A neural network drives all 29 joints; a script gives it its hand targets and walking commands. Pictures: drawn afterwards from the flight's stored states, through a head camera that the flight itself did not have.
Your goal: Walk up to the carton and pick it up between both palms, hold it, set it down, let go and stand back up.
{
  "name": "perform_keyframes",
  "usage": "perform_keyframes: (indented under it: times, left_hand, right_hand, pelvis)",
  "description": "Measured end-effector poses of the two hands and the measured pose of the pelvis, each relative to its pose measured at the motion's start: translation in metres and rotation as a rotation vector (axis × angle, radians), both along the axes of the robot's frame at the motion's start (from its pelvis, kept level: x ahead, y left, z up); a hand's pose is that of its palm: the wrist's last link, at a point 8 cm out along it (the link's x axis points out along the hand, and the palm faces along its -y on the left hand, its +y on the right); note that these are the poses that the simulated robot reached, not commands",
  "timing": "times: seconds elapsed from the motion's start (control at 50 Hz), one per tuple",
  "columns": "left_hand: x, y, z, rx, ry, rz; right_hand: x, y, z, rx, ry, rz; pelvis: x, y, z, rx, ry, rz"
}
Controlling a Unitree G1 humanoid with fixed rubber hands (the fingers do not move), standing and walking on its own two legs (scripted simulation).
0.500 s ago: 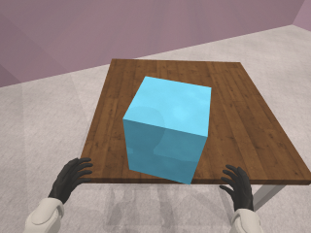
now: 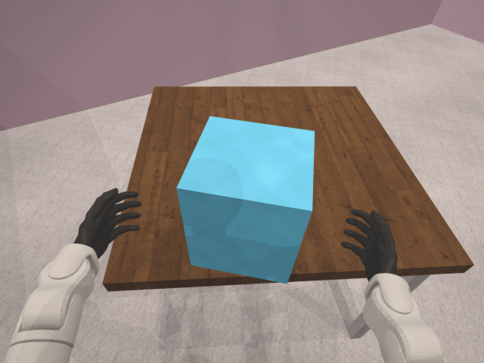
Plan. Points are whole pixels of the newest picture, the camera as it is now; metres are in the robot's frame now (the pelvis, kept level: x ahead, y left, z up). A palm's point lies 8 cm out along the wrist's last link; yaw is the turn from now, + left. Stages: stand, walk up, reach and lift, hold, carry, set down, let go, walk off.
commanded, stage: reach and lift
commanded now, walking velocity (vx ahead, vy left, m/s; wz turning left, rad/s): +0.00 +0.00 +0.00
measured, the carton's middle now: (249, 201) +0.44 +0.00 +0.01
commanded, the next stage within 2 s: none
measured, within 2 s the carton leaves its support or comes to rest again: neither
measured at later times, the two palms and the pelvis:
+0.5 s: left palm (105, 176) +0.38 +0.23 +0.14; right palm (385, 216) +0.32 -0.20 +0.12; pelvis -0.02 +0.01 +0.00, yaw +0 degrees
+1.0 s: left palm (114, 127) +0.44 +0.22 +0.19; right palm (391, 169) +0.37 -0.21 +0.17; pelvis -0.01 +0.00 +0.00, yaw +1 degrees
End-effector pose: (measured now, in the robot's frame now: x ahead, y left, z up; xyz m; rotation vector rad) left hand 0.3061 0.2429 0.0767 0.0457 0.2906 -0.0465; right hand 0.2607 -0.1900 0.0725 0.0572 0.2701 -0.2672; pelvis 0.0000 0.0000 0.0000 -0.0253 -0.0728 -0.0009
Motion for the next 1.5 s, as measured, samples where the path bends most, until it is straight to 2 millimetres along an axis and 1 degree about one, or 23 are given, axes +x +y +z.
perform_keyframes:
  times: [0.18,0.34,0.48,0.68,0.84,1.02,1.12,1.24,1.32,1.4,1.5]
  left_hand:
    - [0.024,-0.001,0.020,-0.007,0.010,-0.009]
    - [0.050,-0.007,0.038,-0.009,0.005,-0.010]
    - [0.073,-0.012,0.057,-0.011,-0.006,-0.007]
    - [0.098,-0.013,0.080,-0.010,-0.015,0.004]
    - [0.116,-0.018,0.095,-0.015,-0.026,0.007]
    - [0.133,-0.026,0.114,-0.020,-0.034,0.006]
    - [0.140,-0.032,0.122,-0.016,-0.035,0.002]
    - [0.140,-0.040,0.118,-0.003,-0.028,-0.013]
    - [0.138,-0.042,0.106,0.008,-0.007,-0.012]
    - [0.132,-0.042,0.086,0.019,0.010,-0.012]
    - [0.122,-0.041,0.051,0.019,0.028,-0.002]
  right_hand:
    - [0.010,-0.007,0.020,0.000,-0.005,-0.017]
    - [0.032,-0.009,0.034,0.013,-0.017,-0.016]
    - [0.053,-0.010,0.047,0.015,-0.027,-0.013]
    - [0.076,-0.018,0.064,0.001,-0.029,-0.022]
    - [0.093,-0.021,0.080,-0.007,-0.041,-0.017]
    - [0.111,-0.020,0.099,-0.011,-0.043,-0.008]
    - [0.117,-0.018,0.105,-0.013,-0.036,-0.009]
    - [0.117,-0.014,0.100,-0.007,-0.029,-0.021]
    - [0.115,-0.011,0.090,-0.011,-0.009,-0.028]
    - [0.112,-0.006,0.070,-0.013,0.016,-0.026]
    - [0.105,0.000,0.037,-0.006,0.041,-0.030]
  pelvis:
    - [-0.014,0.009,0.000,-0.002,0.007,-0.017]
    - [-0.022,0.014,-0.001,-0.001,0.034,-0.017]
    - [-0.020,0.014,-0.001,-0.003,0.046,-0.010]
    - [-0.012,0.009,0.000,-0.007,0.052,0.006]
    - [-0.010,0.005,0.000,-0.006,0.075,0.015]
    - [-0.012,0.004,0.000,-0.005,0.100,0.021]
    - [-0.013,0.004,0.000,-0.006,0.106,0.025]
    - [-0.014,0.004,0.000,-0.007,0.104,0.029]
    - [-0.016,0.006,0.000,-0.006,0.098,0.031]
    - [-0.018,0.007,0.000,-0.005,0.099,0.032]
    - [-0.019,0.008,-0.002,-0.007,0.124,0.032]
